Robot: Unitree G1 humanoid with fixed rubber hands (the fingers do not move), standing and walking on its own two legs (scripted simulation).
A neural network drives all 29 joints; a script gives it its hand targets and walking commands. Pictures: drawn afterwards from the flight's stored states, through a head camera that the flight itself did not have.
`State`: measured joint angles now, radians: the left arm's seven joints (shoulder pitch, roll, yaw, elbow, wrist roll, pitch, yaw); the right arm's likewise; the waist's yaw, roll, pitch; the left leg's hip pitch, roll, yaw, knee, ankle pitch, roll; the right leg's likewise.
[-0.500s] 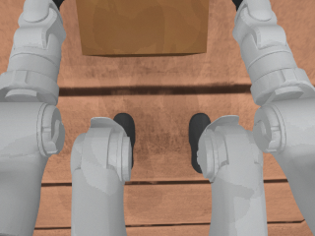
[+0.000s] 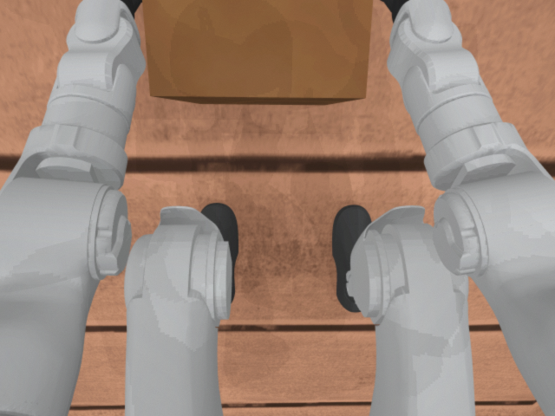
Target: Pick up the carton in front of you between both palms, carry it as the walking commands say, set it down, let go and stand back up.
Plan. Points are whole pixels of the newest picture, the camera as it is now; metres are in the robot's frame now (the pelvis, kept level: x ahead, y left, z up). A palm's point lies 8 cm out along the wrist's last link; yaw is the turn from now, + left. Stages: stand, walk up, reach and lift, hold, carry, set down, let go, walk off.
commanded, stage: reach and lift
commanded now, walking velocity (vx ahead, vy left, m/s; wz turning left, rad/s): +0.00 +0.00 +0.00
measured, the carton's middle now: (261, 18) +0.53 +0.05 -0.25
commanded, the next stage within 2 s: none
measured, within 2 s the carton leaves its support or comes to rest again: leaves its support in 0.30 s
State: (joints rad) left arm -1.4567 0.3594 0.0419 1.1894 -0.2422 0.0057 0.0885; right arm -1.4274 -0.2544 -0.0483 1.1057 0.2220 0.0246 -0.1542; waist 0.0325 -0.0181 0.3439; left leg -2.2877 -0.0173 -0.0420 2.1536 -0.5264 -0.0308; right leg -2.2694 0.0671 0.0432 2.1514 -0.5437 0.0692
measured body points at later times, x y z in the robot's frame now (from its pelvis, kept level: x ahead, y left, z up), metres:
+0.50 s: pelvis +0.01 +0.00 +0.01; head +0.32 +0.03 +0.32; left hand +0.54 +0.19 -0.11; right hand +0.55 -0.11 -0.10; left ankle +0.12 +0.13 -0.34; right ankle +0.12 -0.13 -0.34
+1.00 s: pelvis +0.01 -0.01 +0.14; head +0.26 +0.02 +0.51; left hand +0.49 +0.19 +0.07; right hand +0.51 -0.11 +0.07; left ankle +0.12 +0.13 -0.34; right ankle +0.12 -0.13 -0.34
